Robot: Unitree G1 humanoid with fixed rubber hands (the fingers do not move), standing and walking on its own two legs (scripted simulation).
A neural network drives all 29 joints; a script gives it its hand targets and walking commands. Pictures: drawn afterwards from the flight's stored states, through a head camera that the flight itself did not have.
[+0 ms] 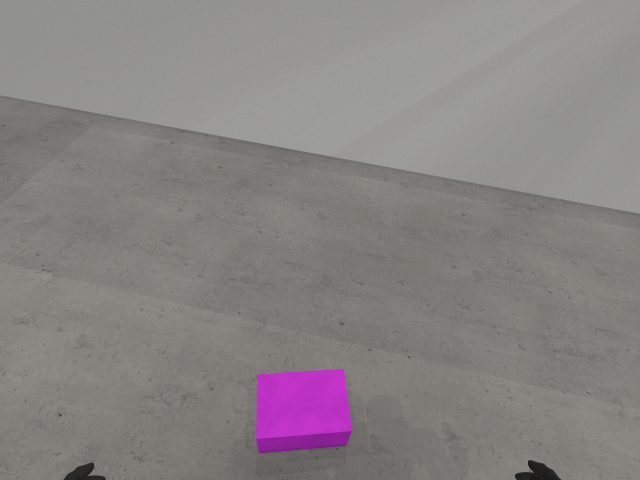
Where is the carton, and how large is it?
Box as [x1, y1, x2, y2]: [256, 369, 351, 452]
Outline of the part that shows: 343,369 257,374 256,440 259,452 345,445 351,432 351,426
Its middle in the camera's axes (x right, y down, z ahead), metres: -0.05 +0.50 +1.10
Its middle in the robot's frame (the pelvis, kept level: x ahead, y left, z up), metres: +0.43 +0.00 -0.68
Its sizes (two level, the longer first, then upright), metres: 0.248 0.168 0.143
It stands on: the floor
